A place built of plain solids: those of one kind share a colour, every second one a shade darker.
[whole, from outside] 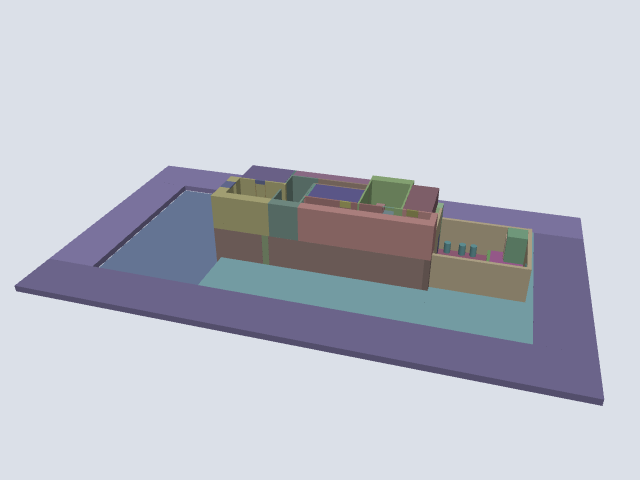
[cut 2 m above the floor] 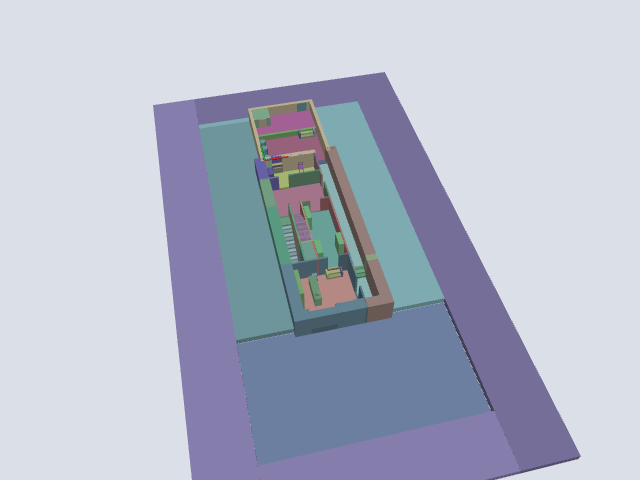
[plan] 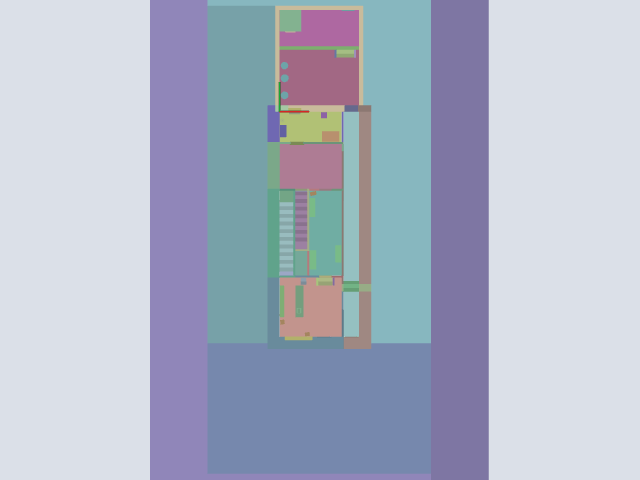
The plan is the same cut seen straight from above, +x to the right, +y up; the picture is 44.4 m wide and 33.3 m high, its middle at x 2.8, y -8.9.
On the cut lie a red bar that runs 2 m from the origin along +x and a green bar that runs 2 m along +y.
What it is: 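A small shop in a terrace of about 1900; a sales room behind a shop front, a store passage, a back shop and a yard; stock rooms over it and a cellar under it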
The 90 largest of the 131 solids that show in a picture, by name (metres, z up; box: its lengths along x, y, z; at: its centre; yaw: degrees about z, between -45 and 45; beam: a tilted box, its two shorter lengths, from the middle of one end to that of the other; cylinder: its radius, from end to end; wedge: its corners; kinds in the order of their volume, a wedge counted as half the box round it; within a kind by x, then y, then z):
{
 "ground_garden_1": {"box": [4.0, 41.01, 0.5], "at": [-7.0, -8.61, -0.27]},
 "ground_garden_2": {"box": [15.5, 4.0, 0.5], "at": [2.75, -27.11, -0.27]},
 "ground_garden_3": {"box": [15.5, 4.0, 0.5], "at": [2.75, 9.9, -0.27]},
 "ground_garden_4": {"box": [4.0, 41.01, 0.5], "at": [12.5, -8.61, -0.27]},
 "floor_yard_1": {"box": [5.5, 6.6, 3.84], "at": [2.75, 3.75, -1.94]},
 "ground_side_1": {"box": [4.15, 16.51, 0.5], "at": [-2.92, -7.8, -0.27]},
 "ground_side_2": {"box": [4.7, 6.9, 0.5], "at": [-2.65, 3.9, -0.27]},
 "ground_side_3": {"box": [15.5, 0.55, 0.5], "at": [2.75, 7.62, -0.27]},
 "ground_side_4": {"box": [4.7, 6.9, 0.5], "at": [8.15, 3.9, -0.27]},
 "ground_side_5": {"box": [4.15, 16.51, 0.5], "at": [8.43, -7.8, -0.27]},
 "floor_terrace_1": {"box": [5.5, 2.51, 4.37], "at": [2.75, 5.79, -1.68]},
 "flightU_1": {"box": [0.84, 0.54, 6.34], "at": [1.5, -9.27, -0.69]},
 "flightU_2": {"box": [0.84, 1.07, 5.99], "at": [1.5, -9.0, -0.87]},
 "flightU_3": {"box": [0.84, 1.34, 5.81], "at": [1.5, -8.87, -0.96]},
 "flightU_4": {"box": [0.84, 1.61, 5.64], "at": [1.5, -8.74, -1.04]},
 "flightU_5": {"box": [0.84, 1.87, 5.46], "at": [1.5, -8.6, -1.13]},
 "flightU_6": {"box": [0.84, 2.94, 4.75], "at": [1.5, -8.07, -1.49]},
 "flightU_7": {"box": [0.84, 3.2, 4.57], "at": [1.5, -7.94, -1.58]},
 "wall_passage_1": {"box": [0.14, 8.36, 2.83], "at": [4.37, -7.77, 1.17]},
 "wall_passage_2": {"box": [0.14, 3.19, 2.83], "at": [4.37, -1.15, 1.17]},
 "wall_passage_3": {"box": [0.96, 0.81, 2.1], "at": [4.97, -16.06, 0.52]},
 "wall_passage_4": {"box": [0.91, 0.45, 2.83], "at": [5.89, 0.23, 1.17]},
 "wall_passage_5": {"box": [0.9, 0.85, 3.36], "at": [5.9, -16.04, 0.9]},
 "wall_passage_6": {"box": [0.85, 3.98, 3.36], "at": [5.92, -14.47, 0.9]},
 "wall_passage_7": {"box": [0.85, 12.4, 2.83], "at": [5.92, -5.75, 1.17]},
 "wall_yard_1": {"box": [0.3, 7.35, 6.19], "at": [-0.15, 3.67, -0.37]},
 "wall_yard_2": {"box": [6.1, 0.3, 6.21], "at": [2.75, 7.2, -0.36]},
 "wall_yard_3": {"box": [3.0, 0.45, 7.44], "at": [3.0, 0.23, 0.26]},
 "wall_yard_4": {"box": [0.3, 7.35, 6.19], "at": [5.65, 3.67, -0.37]},
 "ground_street_1": {"box": [15.5, 9.05, 0.3], "at": [2.75, -20.59, -0.7]},
 "wall_sales_1": {"box": [0.85, 5.09, 3.36], "at": [-0.42, -13.91, 0.9]},
 "wall_sales_2": {"box": [1.2, 0.85, 3.36], "at": [-0.25, -16.04, 0.9]},
 "wall_sales_3": {"box": [3.6, 0.14, 3.36], "at": [0.95, -11.44, 0.9]},
 "wall_sales_4": {"box": [1.93, 0.6, 1.75], "at": [1.31, -16.16, 0.96]},
 "wall_sales_5": {"box": [1.93, 0.85, 0.87], "at": [1.31, -16.04, -0.35]},
 "wall_sales_6": {"box": [1.0, 0.81, 2.15], "at": [3.08, -16.06, 0.54]},
 "wall_sales_7": {"box": [0.86, 0.85, 3.36], "at": [4.01, -16.04, 0.9]},
 "wall_sales_8": {"box": [0.14, 2.34, 3.36], "at": [4.37, -12.54, 0.9]},
 "wall_corr_1": {"box": [0.14, 2.84, 2.8], "at": [4.37, -8.25, 3.98]},
 "wall_corr_2": {"box": [2.05, 0.45, 2.8], "at": [5.33, 0.23, 3.98]},
 "wall_corr_3": {"box": [0.85, 10.12, 2.8], "at": [5.92, -4.61, 3.98]},
 "wall_fill_front_1": {"box": [2.58, 3.77, 2.62], "at": [1.29, -13.72, 4.07]},
 "wall_fill_kitchen_1": {"box": [4.3, 2.1, 2.8], "at": [2.15, -1.05, 3.98]},
 "wall_fill_mid_1": {"box": [2.25, 3.91, 2.8], "at": [3.17, -7.43, 3.98]},
 "flightC_1": {"box": [0.97, 4.27, 1.03], "at": [0.47, -8.4, -3.35]},
 "flightC_2": {"box": [0.97, 4.0, 1.21], "at": [0.47, -8.27, -3.26]},
 "flightC_3": {"box": [0.97, 2.14, 2.45], "at": [0.47, -7.34, -2.64]},
 "flightC_4": {"box": [0.97, 1.07, 3.16], "at": [0.47, -6.81, -2.28]},
 "flightC_5": {"box": [0.97, 0.81, 3.33], "at": [0.47, -6.67, -2.2]},
 "wall_front_1": {"box": [0.96, 0.85, 2.8], "at": [3.06, -16.04, 3.98]},
 "wall_front_2": {"box": [1.67, 0.85, 2.8], "at": [5.52, -16.04, 3.98]},
 "wall_front_3": {"box": [0.85, 4.76, 2.8], "at": [5.92, -14.08, 3.98]},
 "wall_stairC_1": {"box": [0.85, 6.17, 2.83], "at": [-0.42, -8.43, 1.17]},
 "wall_stairC_2": {"box": [0.14, 6.17, 2.83], "at": [1.02, -8.43, 1.17]},
 "wall_fill_press_1": {"box": [0.95, 6.22, 2.8], "at": [0.47, -8.59, 3.98]},
 "wall_rear_1": {"box": [0.85, 3.38, 2.8], "at": [-0.42, -3.79, 3.98]},
 "wall_rear_2": {"box": [5.29, 0.14, 2.8], "at": [1.79, -5.41, 3.98]},
 "wall_rear_3": {"box": [5.29, 0.14, 2.8], "at": [1.79, -2.17, 3.98]},
 "wall_scullery_1": {"box": [0.85, 2.69, 3.01], "at": [-0.42, -0.9, 1.08]},
 "wall_scullery_2": {"box": [1.45, 0.45, 3.01], "at": [-0.12, 0.23, 1.08]},
 "wall_scullery_3": {"box": [0.14, 2.69, 3.01], "at": [4.37, -0.9, 1.08]},
 "wall_backshop_1": {"box": [0.85, 3.38, 2.83], "at": [-0.42, -3.79, 1.17]},
 "wall_backshop_2": {"box": [2.82, 0.14, 2.83], "at": [3.03, -2.17, 1.17]},
 "wall_landing_1": {"box": [2.63, 0.14, 2.8], "at": [5.04, -11.77, 3.98]},
 "wall_landing_2": {"box": [0.85, 2.31, 2.8], "at": [5.92, -10.69, 3.98]},
 "floor_coping_1": {"box": [5.5, 0.24, 4.37], "at": [2.75, 4.42, -1.68]},
 "wall_outhouse_1": {"box": [1.5, 1.49, 2.3], "at": [0.75, 6.3, 1.61]},
 "wall_store_1": {"box": [0.14, 6.17, 2.83], "at": [1.98, -8.43, 1.17]},
 "wall_store_2": {"box": [0.14, 6.17, 2.83], "at": [4.37, -8.43, 1.17]},
 "floor_sales_1": {"box": [4.3, 4.1, 0.25], "at": [2.15, -13.56, -0.66]},
 "flightT_1": {"box": [1.21, 0.54, 4.02], "at": [4.55, 4.04, -1.85]},
 "flightT_2": {"box": [1.21, 0.28, 4.2], "at": [4.55, 4.17, -1.76]},
 "wall_fill_1": {"box": [0.82, 1.7, 2.83], "at": [1.5, -10.52, 1.17]},
 "wall_stairU_1": {"box": [0.14, 4.33, 2.83], "at": [1.02, -7.5, 1.17]},
 "wall_stairU_2": {"box": [0.14, 4.33, 2.83], "at": [1.98, -7.5, 1.17]},
 "floor_backshop_1": {"box": [4.3, 3.1, 0.25], "at": [2.15, -3.79, -0.13]},
 "floor_rear_1": {"box": [4.3, 3.1, 0.25], "at": [2.15, -3.79, 2.71]},
 "floor_store_1": {"box": [2.25, 5.89, 0.25], "at": [3.17, -8.43, -0.13]},
 "wall_boxU_1": {"box": [0.14, 4.19, 2.8], "at": [1.02, -7.43, 3.98]},
 "wall_boxU_2": {"box": [0.14, 4.19, 2.8], "at": [1.98, -7.43, 3.98]},
 "floor_passage_1": {"box": [1.06, 11.95, 0.25], "at": [4.97, -5.97, -0.13]},
 "flightP_1": {"box": [1.08, 0.54, 3.51], "at": [4.97, -12.21, -2.11]},
 "flightP_2": {"box": [1.08, 0.28, 3.68], "at": [4.97, -12.08, -2.02]},
 "wall_yard_n0a_1": {"box": [0.9, 0.45, 7.44], "at": [0.15, 0.23, 0.26]},
 "wall_shaftC_1": {"box": [0.14, 4.93, 3.46], "at": [1.02, -8.6, -1.73]},
 "floor_scullery_1": {"box": [4.3, 2.1, 0.25], "at": [2.15, -1.05, -0.3]},
 "wall_passagesteps_1": {"box": [0.85, 0.53, 3.36], "at": [5.92, -12.21, 0.9]},
 "shelving_back_1": {"box": [0.32, 2.2, 2.1], "at": [0.16, -13.16, 0.52]},
 "racking_1": {"box": [0.47, 1.34, 1.82], "at": [2.31, -10.28, 0.91]},
 "counter_1": {"box": [0.52, 2.16, 0.88], "at": [1.37, -13.16, -0.09]}
}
